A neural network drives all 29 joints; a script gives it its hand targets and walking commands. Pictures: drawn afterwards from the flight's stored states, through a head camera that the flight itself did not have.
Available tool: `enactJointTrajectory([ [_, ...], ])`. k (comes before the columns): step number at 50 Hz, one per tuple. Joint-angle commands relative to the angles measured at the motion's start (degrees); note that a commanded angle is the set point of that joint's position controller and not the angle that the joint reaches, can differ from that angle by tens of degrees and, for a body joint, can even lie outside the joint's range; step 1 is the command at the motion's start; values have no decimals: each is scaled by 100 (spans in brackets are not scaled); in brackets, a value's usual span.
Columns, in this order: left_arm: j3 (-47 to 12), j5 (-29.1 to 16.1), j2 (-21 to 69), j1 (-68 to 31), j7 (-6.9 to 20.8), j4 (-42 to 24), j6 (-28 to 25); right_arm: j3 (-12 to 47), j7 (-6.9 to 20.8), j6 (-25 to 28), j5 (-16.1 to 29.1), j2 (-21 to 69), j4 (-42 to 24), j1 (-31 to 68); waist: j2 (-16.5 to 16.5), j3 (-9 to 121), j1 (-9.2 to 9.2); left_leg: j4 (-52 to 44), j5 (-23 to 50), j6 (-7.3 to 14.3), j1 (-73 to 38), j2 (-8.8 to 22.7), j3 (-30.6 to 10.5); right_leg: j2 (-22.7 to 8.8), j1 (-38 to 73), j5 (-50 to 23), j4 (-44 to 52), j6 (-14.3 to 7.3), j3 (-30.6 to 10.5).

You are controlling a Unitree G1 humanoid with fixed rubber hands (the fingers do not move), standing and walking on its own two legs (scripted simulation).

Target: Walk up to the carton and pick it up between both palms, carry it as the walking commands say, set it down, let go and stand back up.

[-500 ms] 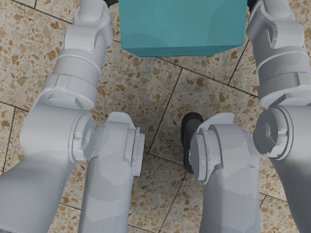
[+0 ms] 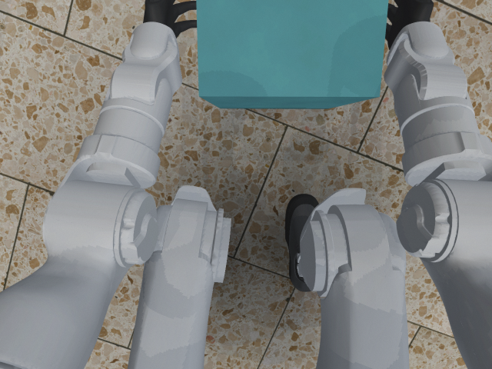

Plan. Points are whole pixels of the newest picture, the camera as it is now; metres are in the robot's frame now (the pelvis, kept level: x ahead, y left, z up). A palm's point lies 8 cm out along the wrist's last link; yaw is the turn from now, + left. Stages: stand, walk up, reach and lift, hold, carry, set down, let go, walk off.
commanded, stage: set down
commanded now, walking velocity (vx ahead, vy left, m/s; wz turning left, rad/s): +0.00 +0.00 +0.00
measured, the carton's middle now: (281, 19) +0.56 -0.05 -0.24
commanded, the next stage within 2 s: none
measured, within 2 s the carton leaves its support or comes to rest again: neither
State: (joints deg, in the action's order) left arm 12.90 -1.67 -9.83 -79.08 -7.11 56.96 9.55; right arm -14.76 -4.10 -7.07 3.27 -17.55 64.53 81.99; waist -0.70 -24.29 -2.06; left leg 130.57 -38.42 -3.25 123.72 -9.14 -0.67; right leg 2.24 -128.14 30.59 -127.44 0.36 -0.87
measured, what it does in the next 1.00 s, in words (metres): stands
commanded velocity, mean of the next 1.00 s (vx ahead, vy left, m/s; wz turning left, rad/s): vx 0.00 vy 0.00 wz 0.00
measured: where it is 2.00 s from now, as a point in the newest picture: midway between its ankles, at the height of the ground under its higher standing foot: (249, 264)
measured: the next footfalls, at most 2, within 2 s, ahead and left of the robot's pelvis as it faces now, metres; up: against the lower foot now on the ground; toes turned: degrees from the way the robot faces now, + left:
none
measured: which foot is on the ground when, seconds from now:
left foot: down 0.00-1.00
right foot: down 0.00-1.00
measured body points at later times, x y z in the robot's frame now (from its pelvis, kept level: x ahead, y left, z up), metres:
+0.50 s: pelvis +0.00 +0.00 +0.00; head +0.36 -0.01 +0.26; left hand +0.54 +0.11 -0.18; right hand +0.54 -0.20 -0.18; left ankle +0.10 +0.12 -0.33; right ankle +0.13 -0.12 -0.33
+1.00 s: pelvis +0.00 +0.00 +0.01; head +0.37 -0.02 +0.24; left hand +0.55 +0.15 -0.18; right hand +0.53 -0.23 -0.19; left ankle +0.10 +0.11 -0.33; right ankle +0.13 -0.12 -0.33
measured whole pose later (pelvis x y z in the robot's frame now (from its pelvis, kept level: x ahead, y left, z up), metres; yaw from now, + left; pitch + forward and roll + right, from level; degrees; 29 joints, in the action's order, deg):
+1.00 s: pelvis +0.00 +0.00 +0.01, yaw +0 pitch +31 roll +0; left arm 3.8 -12.1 -18.8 -81.5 -8.0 57.8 5.3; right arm -9.2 -5.2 -2.8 10.5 -23.9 63.6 81.8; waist -2.0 -30.0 -1.3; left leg 129.4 -37.5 -2.2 122.5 -7.7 -0.3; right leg 1.3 -126.1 30.6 -126.2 0.5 -0.3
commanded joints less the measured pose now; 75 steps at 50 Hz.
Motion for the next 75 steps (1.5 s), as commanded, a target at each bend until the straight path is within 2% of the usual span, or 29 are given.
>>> enactJointTrajectory([
  [1,-1633,-200,4504,-3563,1363,-803,-255,1498,1442,-51,222,5110,-854,3073,-175,6086,-88,-1292,1699,191,-1275,11,417,359,3389,-1829,755,-109,216],
  [6,-1572,-262,4468,-3702,1304,-902,-292,1456,1331,37,350,4896,-764,3035,-330,6373,-120,-1205,1570,191,-1577,112,312,275,3383,-1883,594,-144,214],
  [8,-1415,-92,4141,-3727,1326,-889,-298,1491,1372,-38,270,5013,-618,2760,-34,6133,161,-1128,1548,227,-1343,115,438,348,3455,-1795,739,-61,146],
  [12,-1319,-49,4211,-3602,1310,-701,-287,1411,1258,81,184,4469,-642,3143,-151,6252,-88,-1243,1475,230,-1483,121,266,348,3329,-1629,621,-98,223],
  [16,-1151,47,3888,-3235,1216,-742,-314,1296,1190,145,213,4300,-631,2859,-291,6125,189,-1288,1541,221,-1516,91,321,354,3181,-1622,661,-57,177],
  [17,-1151,22,3742,-3476,1191,-784,-350,1201,1172,202,263,3909,-628,3011,-263,6333,-188,-1193,1468,172,-1682,153,350,369,3403,-1562,647,-101,210],
  [21,-666,237,1739,-2884,778,-813,-460,647,778,295,29,2359,-434,2390,-211,6042,97,-1321,1472,119,-1698,209,353,271,3383,-1538,821,57,206],
  [22,-619,160,1642,-2585,667,-569,-474,602,591,407,-41,1696,-513,2274,-208,6377,-249,-1207,1548,42,-1727,240,418,274,3534,-1692,849,44,257],
  [23,-386,229,1069,-2497,557,-603,-545,816,465,433,252,1680,-700,2441,-156,6640,378,-1277,1596,109,-1890,222,462,284,3953,-1667,858,57,137],
  [27,-386,47,-953,-1937,-59,-567,-646,290,-86,597,239,-695,-456,1789,-361,6952,127,-1469,1639,-1,-2195,347,256,126,3870,-1659,817,123,279],
  [28,-574,-216,-908,-1916,-114,-466,-637,472,-116,621,328,-667,-276,1574,-72,7168,-250,-1351,1825,-19,-2306,344,361,80,4109,-1977,914,142,284],
  [29,-268,-56,-1158,-1857,-141,-532,-659,332,-170,586,315,-738,-242,1563,-369,7032,165,-1379,1663,-30,-2063,358,448,37,3987,-1850,953,112,85],
  [30,-443,-284,-1279,-2001,-164,-514,-658,668,-165,620,443,-672,-423,1611,18,7458,160,-1323,1846,19,-2334,425,325,-21,4264,-2038,848,149,164],
  [33,-655,-517,-1351,-2185,-193,-467,-664,350,-219,610,440,-1308,-591,1863,-387,7526,-213,-1191,1969,17,-2619,467,289,-55,3938,-2030,844,79,128],
  [37,-673,-724,-1208,-1884,-114,-207,-630,551,-137,635,549,-1012,-305,1599,-120,7433,-131,-1326,2118,36,-2249,394,262,-39,4181,-2363,877,95,92],
  [38,-890,-933,-1335,-2046,-101,-462,-655,404,-119,654,548,-1187,-366,1544,-133,7463,-442,-1330,2012,13,-2328,411,147,-93,3903,-2239,820,106,204],
  [39,-702,-802,-1424,-2109,-99,-471,-652,541,-137,592,629,-1224,-563,1830,-168,7589,-12,-1254,2186,77,-2709,454,176,-119,4054,-2232,906,114,-11],
  [43,-938,-984,-1175,-2228,-89,-459,-625,430,-115,701,697,-1529,-787,1735,-610,7583,-407,-1359,2307,-17,-2797,580,123,-104,3576,-2236,732,35,254],
  [44,-902,-1045,-1430,-2195,-126,-851,-653,192,-105,742,618,-1679,-1137,1874,-147,8091,-590,-1333,2276,-23,-2857,499,73,-121,3856,-2293,818,33,349],
  [47,-1037,-1118,-1459,-1965,-92,-600,-625,519,-90,597,717,-1427,-442,1370,-221,7833,-372,-1410,1894,19,-2661,509,167,-191,4230,-2149,837,92,256],
  [51,-757,-1043,-1651,-1987,-147,-1494,-538,469,-171,563,751,-1812,-1934,1775,-138,9607,-239,-1369,2614,38,-3481,422,181,-49,5119,-2804,847,85,311],
  [59,-475,-907,-1575,-1426,-247,-2197,-51,425,-242,-88,849,-1682,-2533,1376,72,10249,149,-1916,2095,134,-3409,325,437,63,6054,-2483,1352,-26,265],
  [61,-232,-851,-2052,-1792,-253,-2306,128,222,-279,-263,586,-1604,-2991,1641,318,10784,-56,-2070,1943,156,-3693,341,510,31,6362,-2443,1676,25,268],
  [63,-329,-765,-1800,-1301,-182,-1945,211,346,-206,-423,504,-1332,-2061,1073,376,9521,77,-2300,1369,241,-3066,351,414,51,5744,-1684,1859,-26,278],
  [64,-470,-978,-1692,-1714,-171,-2651,228,65,-153,-377,485,-1648,-2886,1299,189,10313,-218,-2264,1802,174,-3704,395,405,39,6074,-1984,1933,-59,283],
  [67,-286,-807,-1691,-1666,-207,-2474,362,321,-173,-502,454,-1526,-2750,1363,290,10302,80,-2589,1858,147,-3375,245,510,144,6415,-2207,2149,-66,297],
  [71,-231,-676,-1726,-1375,-140,-2566,436,-92,-140,-511,403,-1826,-3207,1213,174,10699,-234,-2840,2022,89,-4269,340,374,166,6504,-2283,2456,-64,439],
  [74,-99,-577,-1911,-1550,-146,-2433,463,342,-145,-644,611,-1206,-3049,1341,207,10613,354,-3269,1889,173,-4142,268,456,146,6595,-2189,2700,14,365],
  [75,-195,-595,-1847,-1595,-131,-2098,563,71,-144,-697,427,-1550,-2797,1418,16,10638,24,-3262,1573,165,-4020,325,485,117,6693,-1968,2872,-22,283],
])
